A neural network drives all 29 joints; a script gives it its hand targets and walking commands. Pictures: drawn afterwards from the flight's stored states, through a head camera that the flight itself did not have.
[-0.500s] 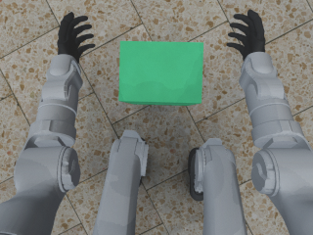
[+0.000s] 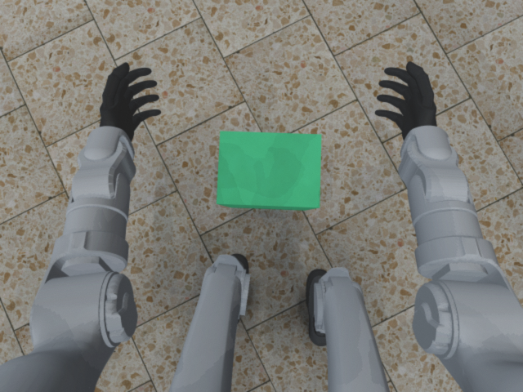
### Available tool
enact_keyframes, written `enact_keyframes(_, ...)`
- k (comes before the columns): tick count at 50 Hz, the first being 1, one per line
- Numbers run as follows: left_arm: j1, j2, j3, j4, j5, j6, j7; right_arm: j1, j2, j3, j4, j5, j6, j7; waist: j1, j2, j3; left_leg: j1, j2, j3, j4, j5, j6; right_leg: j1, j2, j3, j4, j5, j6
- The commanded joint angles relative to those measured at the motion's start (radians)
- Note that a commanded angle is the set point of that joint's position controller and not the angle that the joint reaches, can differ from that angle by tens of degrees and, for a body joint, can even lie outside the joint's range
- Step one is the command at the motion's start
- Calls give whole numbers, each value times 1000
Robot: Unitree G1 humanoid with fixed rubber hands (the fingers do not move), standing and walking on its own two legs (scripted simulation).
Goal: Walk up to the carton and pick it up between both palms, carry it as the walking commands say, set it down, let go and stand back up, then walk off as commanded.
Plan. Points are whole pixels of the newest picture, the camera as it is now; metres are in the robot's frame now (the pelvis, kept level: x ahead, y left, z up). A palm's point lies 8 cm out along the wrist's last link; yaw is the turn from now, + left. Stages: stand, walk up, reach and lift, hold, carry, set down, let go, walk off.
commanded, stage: set down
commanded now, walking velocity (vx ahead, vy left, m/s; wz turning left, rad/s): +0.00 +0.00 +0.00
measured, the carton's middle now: (268, 176) +0.45 +0.04 -0.46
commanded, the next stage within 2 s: let go in 0.34 s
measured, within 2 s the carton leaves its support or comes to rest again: neither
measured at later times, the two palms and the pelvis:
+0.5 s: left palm (93, 125) +0.43 +0.25 -0.03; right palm (452, 127) +0.47 -0.16 -0.03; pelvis +0.03 +0.00 +0.09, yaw +0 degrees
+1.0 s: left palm (1, 280) +0.28 +0.23 +0.10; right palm out of the picture +0.31 -0.22 +0.10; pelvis +0.10 -0.01 +0.17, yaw +1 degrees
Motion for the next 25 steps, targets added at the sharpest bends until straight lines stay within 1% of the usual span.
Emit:
enact_keyframes(1,-155,116,20,-104,11,-28,-6,-165,-79,-14,-106,-11,-30,10,26,21,-933,728,-29,91,-183,356,-22,466,45,-97,-195,245,12)
enact_keyframes(6,-118,89,26,-90,27,-43,-13,-122,-66,-26,-93,-31,-47,24,24,27,-891,824,-24,73,-286,405,-23,522,43,-86,-297,286,11)
enact_keyframes(11,-98,55,36,-58,52,-59,-19,-100,-49,-37,-55,-62,-66,36,22,30,-815,878,-19,62,-376,425,-28,552,40,-83,-387,301,9)
enact_keyframes(14,-91,38,54,-29,80,-71,-18,-85,-45,-46,-18,-87,-82,38,16,27,-750,871,-19,60,-405,429,-34,548,36,-84,-421,304,4)
enact_keyframes(18,-40,25,68,-20,115,-83,-17,-34,-40,-52,-13,-112,-94,40,19,19,-769,903,-20,59,-420,479,-36,602,32,-79,-448,349,1)
enact_keyframes(21,33,38,53,-62,128,-85,-24,29,-23,-50,-63,-139,-90,33,23,13,-867,968,-19,64,-420,536,-28,697,34,-72,-452,415,8)
enact_keyframes(23,107,55,36,-128,131,-83,-31,102,-13,-42,-128,-150,-84,22,27,11,-946,1030,-20,67,-423,588,-22,782,36,-68,-455,474,12)
enact_keyframes(25,222,62,6,-224,138,-72,-40,228,-11,-27,-209,-162,-79,13,22,21,-1023,1130,-17,60,-441,659,-23,873,40,-64,-471,538,15)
